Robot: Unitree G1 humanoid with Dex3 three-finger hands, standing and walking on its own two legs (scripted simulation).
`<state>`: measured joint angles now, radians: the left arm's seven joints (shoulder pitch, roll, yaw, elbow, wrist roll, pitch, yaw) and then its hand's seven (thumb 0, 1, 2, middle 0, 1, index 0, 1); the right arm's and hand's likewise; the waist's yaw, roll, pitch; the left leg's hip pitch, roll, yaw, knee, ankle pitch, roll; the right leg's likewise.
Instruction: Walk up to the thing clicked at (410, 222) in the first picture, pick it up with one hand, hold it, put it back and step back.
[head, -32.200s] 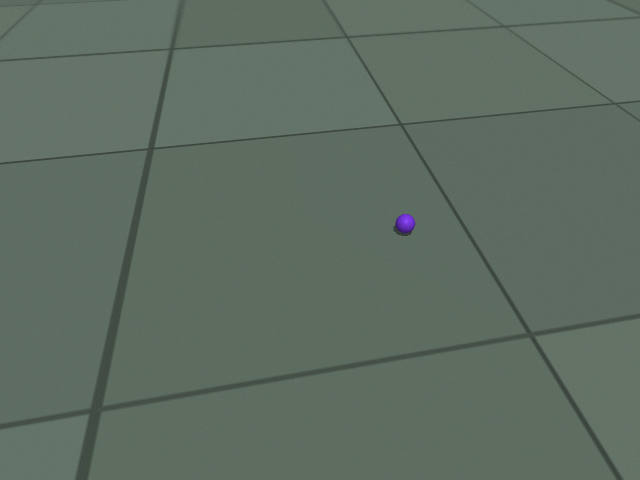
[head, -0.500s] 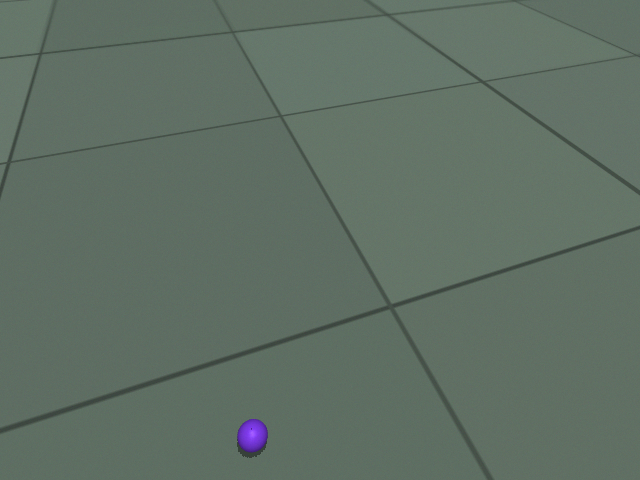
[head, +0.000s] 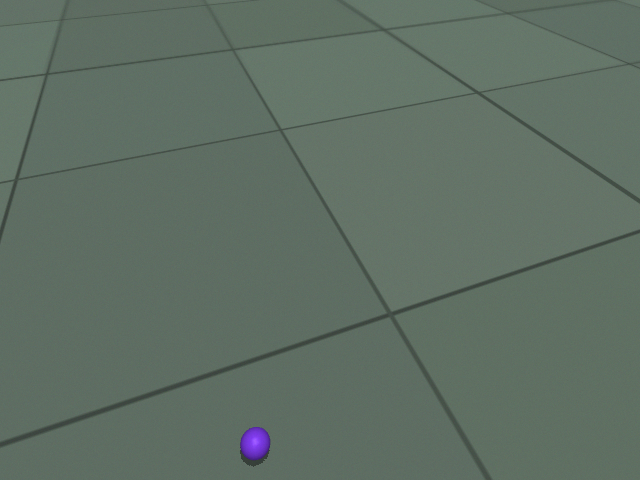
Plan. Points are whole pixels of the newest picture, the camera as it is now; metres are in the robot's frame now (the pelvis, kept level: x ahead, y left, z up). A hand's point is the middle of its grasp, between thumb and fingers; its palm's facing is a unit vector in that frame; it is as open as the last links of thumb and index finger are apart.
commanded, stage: stand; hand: left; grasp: from above
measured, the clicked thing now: (255, 443) +0.42 +0.20 -0.74
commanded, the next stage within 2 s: step back in 1.58 s
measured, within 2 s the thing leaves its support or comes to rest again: neither
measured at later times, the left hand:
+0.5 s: hand out of the picture +0.07 +0.23 -0.16, palm faces +0.01 -0.95 -0.32, open 7.4 cm
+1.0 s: hand out of the picture +0.09 +0.23 -0.16, palm faces +0.00 -0.94 -0.33, open 7.4 cm
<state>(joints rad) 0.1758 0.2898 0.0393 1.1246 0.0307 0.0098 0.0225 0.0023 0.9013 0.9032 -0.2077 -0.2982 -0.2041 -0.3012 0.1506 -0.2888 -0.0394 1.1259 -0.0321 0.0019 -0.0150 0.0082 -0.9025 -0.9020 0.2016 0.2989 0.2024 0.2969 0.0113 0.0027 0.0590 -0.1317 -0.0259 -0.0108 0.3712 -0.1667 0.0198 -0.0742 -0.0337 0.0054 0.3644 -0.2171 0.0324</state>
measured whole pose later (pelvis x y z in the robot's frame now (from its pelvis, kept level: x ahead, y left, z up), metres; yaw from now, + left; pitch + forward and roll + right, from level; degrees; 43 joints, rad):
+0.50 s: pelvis +0.01 -0.01 +0.00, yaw +0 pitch -4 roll +0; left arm 0.13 0.30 0.03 1.15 0.02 0.00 0.01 0.00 0.90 0.90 -0.21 -0.30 -0.20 -0.30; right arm 0.12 -0.31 -0.02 1.15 -0.02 -0.01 -0.01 0.01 -0.90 -0.90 0.20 0.30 0.20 0.30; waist 0.00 0.01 0.06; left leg -0.11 -0.01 -0.01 0.34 -0.17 0.00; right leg -0.06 -0.02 0.01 0.33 -0.21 0.02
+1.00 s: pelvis +0.02 -0.02 +0.00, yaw -1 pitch -3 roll +0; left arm 0.11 0.32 0.03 1.14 0.01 0.00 0.01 0.00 0.90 0.90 -0.21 -0.30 -0.20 -0.30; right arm 0.10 -0.32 -0.01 1.15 -0.02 -0.01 -0.01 0.01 -0.90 -0.90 0.20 0.30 0.20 0.30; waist 0.00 0.00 0.06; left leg -0.11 0.00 -0.01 0.33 -0.17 -0.01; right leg -0.05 -0.01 0.01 0.31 -0.21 0.01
